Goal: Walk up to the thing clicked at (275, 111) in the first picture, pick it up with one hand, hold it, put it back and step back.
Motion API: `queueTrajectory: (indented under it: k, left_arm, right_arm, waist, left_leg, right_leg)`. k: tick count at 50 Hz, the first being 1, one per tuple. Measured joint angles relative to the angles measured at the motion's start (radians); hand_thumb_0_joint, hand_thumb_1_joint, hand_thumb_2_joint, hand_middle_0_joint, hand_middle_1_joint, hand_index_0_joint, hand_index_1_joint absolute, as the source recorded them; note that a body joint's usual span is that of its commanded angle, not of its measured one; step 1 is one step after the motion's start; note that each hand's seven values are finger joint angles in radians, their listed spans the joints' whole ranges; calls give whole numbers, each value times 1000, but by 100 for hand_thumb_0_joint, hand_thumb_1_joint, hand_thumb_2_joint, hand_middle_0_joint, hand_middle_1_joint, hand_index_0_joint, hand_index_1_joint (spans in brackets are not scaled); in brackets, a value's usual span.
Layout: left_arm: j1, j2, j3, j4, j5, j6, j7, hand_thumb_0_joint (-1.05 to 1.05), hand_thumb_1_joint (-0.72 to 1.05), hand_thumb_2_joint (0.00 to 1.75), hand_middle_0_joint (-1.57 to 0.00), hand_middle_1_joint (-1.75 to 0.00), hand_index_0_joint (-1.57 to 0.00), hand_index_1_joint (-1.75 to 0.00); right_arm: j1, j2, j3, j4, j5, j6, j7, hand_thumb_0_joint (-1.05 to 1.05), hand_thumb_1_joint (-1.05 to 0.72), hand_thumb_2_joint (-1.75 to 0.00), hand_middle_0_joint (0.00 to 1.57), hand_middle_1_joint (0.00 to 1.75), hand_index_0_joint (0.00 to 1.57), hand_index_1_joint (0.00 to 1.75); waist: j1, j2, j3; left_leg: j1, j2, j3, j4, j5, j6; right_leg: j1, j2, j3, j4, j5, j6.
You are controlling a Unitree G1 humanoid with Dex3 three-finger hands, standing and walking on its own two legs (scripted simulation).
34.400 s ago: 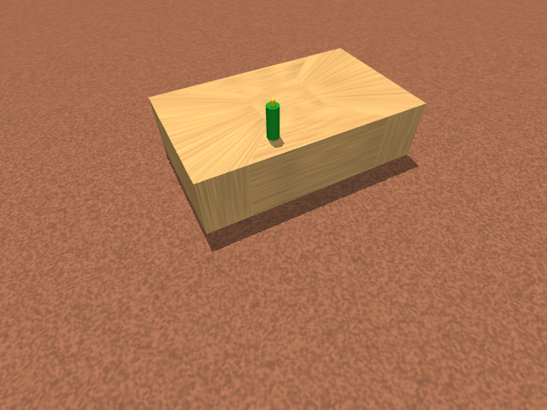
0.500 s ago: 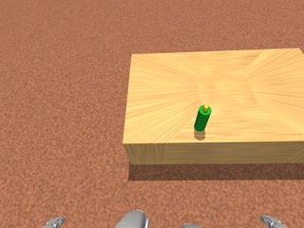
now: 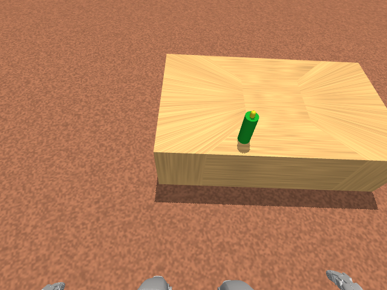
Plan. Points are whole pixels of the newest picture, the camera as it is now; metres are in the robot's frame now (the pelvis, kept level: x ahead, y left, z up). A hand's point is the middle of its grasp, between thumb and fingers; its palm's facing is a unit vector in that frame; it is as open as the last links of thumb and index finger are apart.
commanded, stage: step back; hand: right
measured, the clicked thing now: (248, 126) +0.79 -0.22 -0.34
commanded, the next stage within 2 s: stand in 1.88 s
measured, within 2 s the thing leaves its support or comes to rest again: neither
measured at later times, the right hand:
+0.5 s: hand out of the picture -0.08 -0.28 -0.15, palm faces -0.11 +0.91 -0.41, open 7.4 cm
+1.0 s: hand out of the picture -0.24 -0.34 -0.16, palm faces -0.13 +0.92 -0.38, open 7.4 cm
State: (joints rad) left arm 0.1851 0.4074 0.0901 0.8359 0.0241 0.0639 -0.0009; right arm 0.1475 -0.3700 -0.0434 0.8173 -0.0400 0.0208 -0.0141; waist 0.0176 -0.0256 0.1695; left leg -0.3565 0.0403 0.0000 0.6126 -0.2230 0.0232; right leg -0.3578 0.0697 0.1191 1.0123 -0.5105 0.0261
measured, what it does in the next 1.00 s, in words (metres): walks backwards: right foot, then left foot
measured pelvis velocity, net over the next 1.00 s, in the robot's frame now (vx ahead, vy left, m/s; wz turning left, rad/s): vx -0.30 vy -0.07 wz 0.07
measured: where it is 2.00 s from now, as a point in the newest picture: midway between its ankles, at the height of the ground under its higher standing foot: outside the picture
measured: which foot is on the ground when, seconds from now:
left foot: down 0.00-0.12, up 0.14-0.36, down 0.38-0.74, up 0.76-1.00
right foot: up 0.00-0.06, down 0.08-0.40, up 0.42-0.70, down 0.72-1.00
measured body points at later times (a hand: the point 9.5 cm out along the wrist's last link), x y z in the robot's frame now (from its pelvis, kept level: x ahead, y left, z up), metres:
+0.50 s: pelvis -0.17 -0.02 -0.01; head -0.12 +0.00 +0.44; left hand -0.05 +0.30 -0.12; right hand -0.07 -0.32 -0.12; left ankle -0.14 +0.09 -0.73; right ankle -0.14 -0.16 -0.66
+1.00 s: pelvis -0.30 -0.07 +0.00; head -0.28 -0.08 +0.45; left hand -0.27 +0.26 -0.11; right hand -0.23 -0.39 -0.13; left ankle -0.31 +0.06 -0.71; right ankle -0.29 -0.17 -0.73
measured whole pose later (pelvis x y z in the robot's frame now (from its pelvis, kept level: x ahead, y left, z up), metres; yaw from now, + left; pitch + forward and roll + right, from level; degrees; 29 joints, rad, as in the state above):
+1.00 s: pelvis -0.30 -0.07 +0.00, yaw +4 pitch -2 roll +1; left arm 0.24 0.38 0.07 0.90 0.06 0.00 -0.02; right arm 0.27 -0.41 -0.05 0.96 -0.03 0.04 0.00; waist 0.04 0.02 0.08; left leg -0.32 -0.02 -0.04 0.76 -0.48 -0.01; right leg -0.29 -0.03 -0.05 0.66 -0.34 -0.04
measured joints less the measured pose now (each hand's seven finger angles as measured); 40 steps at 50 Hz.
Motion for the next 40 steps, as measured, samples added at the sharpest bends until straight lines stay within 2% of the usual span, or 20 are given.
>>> queueTrajectory:
  k: [4,6,8,10,12,14,16,18,19,20,21,23,25,27,29,32,35,37,39,40]
  left_arm:
    - [20,-3,-6,23,2,-15,-7,1,90,90,-20,-30,-20,-30]
    - [19,-30,-10,40,12,-20,-10,1,90,90,-20,-30,-20,-30]
    - [37,-38,-20,36,17,-20,-17,1,90,90,-20,-30,-20,-30]
    - [45,-47,-28,35,17,-18,-13,1,90,90,-21,-30,-20,-30]
    - [39,-51,-29,32,21,-14,-6,1,90,90,-21,-30,-20,-30]
    - [23,-47,-29,17,25,-15,1,1,90,90,-21,-30,-20,-30]
    - [0,-38,-28,-6,26,-17,7,1,90,90,-21,-30,-21,-30]
    - [-28,-25,-30,-31,18,-16,10,1,90,90,-21,-30,-21,-30]
    - [-46,-16,-31,-41,13,-13,11,1,90,90,-21,-30,-20,-30]
    - [-66,-6,-28,-46,8,-9,13,1,90,90,-21,-30,-20,-30]
    - [-77,-4,-26,-47,2,-5,16,1,90,90,-21,-30,-20,-30]
    - [-88,-7,-26,-37,-1,8,22,1,90,90,-21,-30,-20,-30]
    - [-87,-3,-25,-26,-9,13,21,1,90,90,-21,-30,-20,-30]
    - [-75,-2,-22,-19,-11,10,14,1,90,90,-20,-30,-20,-30]
    - [-57,-3,-20,-13,-7,6,7,1,90,90,-20,-30,-20,-30]
    - [-31,-4,-20,3,0,3,-3,1,90,90,-21,-30,-20,-30]
    - [-5,-6,-20,29,4,-11,-11,1,90,90,-21,-30,-20,-30]
    - [5,-31,-17,56,15,-23,-12,1,90,90,-20,-30,-20,-30]
    - [30,-40,-23,66,24,-22,-18,1,90,90,-21,-30,-20,-30]
    - [42,-43,-25,69,24,-23,-16,1,90,90,-21,-30,-20,-30]
  right_arm:
    - [-29,-27,0,-25,7,14,3,0,-90,-89,21,30,20,30]
    - [-45,-48,-8,-16,16,26,1,0,-90,-89,20,30,20,30]
    - [-38,-43,-14,2,24,40,-8,0,-91,-89,20,30,20,30]
    - [-20,-44,-13,11,33,41,-9,0,-91,-89,20,30,20,30]
    - [2,-47,-10,15,38,33,-10,0,-91,-89,20,30,20,30]
    - [24,-46,-6,19,37,26,-10,0,-91,-89,20,30,20,30]
    - [40,-41,-4,25,30,24,-9,0,-91,-89,20,30,20,30]
    - [52,-36,-3,33,24,17,-7,0,-91,-89,20,30,20,30]
    - [54,-28,-5,41,20,12,-7,0,-91,-89,20,30,20,30]
    - [47,-13,-5,51,14,11,-7,0,-91,-89,20,30,20,30]
    - [43,-4,1,55,12,14,-1,0,-91,-89,20,30,20,30]
    - [39,4,10,57,7,13,8,0,-91,-89,20,30,20,30]
    - [34,15,18,56,2,11,5,0,-91,-89,20,30,20,30]
    - [25,16,19,49,1,10,2,0,-90,-89,21,30,20,30]
    - [11,12,15,36,-2,10,0,0,-90,-89,21,30,20,30]
    - [-12,-1,8,7,-4,7,0,0,-90,-89,21,30,20,30]
    - [-29,-24,5,-10,-1,12,3,0,-90,-89,21,30,20,30]
    - [-42,-48,-3,-2,4,22,1,0,-90,-89,21,30,20,30]
    - [-21,-44,-12,20,8,34,-10,0,-91,-89,20,30,20,30]
    - [-8,-44,-12,30,13,37,-11,0,-91,-89,20,30,20,30]
  waist:
    - [9,18,-1]
    - [-4,75,10]
    - [10,61,-7]
    - [19,44,-19]
    - [15,37,-27]
    - [8,33,-29]
    - [0,30,-24]
    - [-9,24,-15]
    - [-13,11,-5]
    - [-4,-19,16]
    - [1,-29,26]
    - [-11,-13,25]
    - [-14,-13,13]
    - [-11,-10,1]
    - [-8,-5,-6]
    - [-3,4,-11]
    - [7,15,-24]
    - [-2,69,-18]
    - [11,58,-43]
    - [20,47,-52]
  left_leg:
    - [-76,24,14,57,18,-29]
    - [-110,36,-38,99,-15,-28]
    - [-152,-39,-87,239,-189,-26]
    - [-179,-109,-116,410,-238,-23]
    - [-167,-138,-112,489,-248,-21]
    - [-117,-131,-94,455,-263,-21]
    - [-42,-107,-66,329,-270,-19]
    - [49,-84,-32,133,-196,-17]
    - [77,-88,-21,62,-138,-9]
    - [79,-105,-6,58,-123,-2]
    - [69,-106,0,70,-121,3]
    - [47,-80,-14,80,-107,7]
    - [38,-60,-17,49,-72,3]
    - [24,-41,-13,23,-38,0]
    - [7,-24,-7,6,-10,0]
    - [-28,0,7,1,25,-6]
    - [-77,23,21,30,43,-28]
    - [-115,42,-25,89,-12,-23]
    - [-154,-29,-86,213,-183,-27]
    - [-170,-65,-104,295,-210,-29]
  right_leg:
    - [137,-51,-55,-341,100,-22]
    - [140,-22,-88,-367,116,-19]
    - [104,-42,-76,-339,128,-27]
    - [86,-69,-63,-348,154,-30]
    - [68,-87,-65,-361,180,-30]
    - [45,-98,-75,-363,200,-25]
    - [17,-105,-93,-351,212,-17]
    - [-19,-114,-111,-311,212,-10]
    - [-40,-126,-115,-280,206,-5]
    - [-57,-139,-94,-251,209,-16]
    - [-75,-124,-66,-206,138,-26]
    - [-115,-48,-19,-43,1,-37]
    - [-141,9,22,109,-17,-46]
    - [-136,29,25,181,-2,-41]
    - [-97,23,13,159,3,-26]
    - [-6,-12,-21,-5,-1,-13]
    - [115,-47,-68,-288,53,-35]
    - [135,-18,-101,-342,100,-45]
    - [106,-34,-98,-316,105,-58]
    - [100,-47,-91,-318,113,-62]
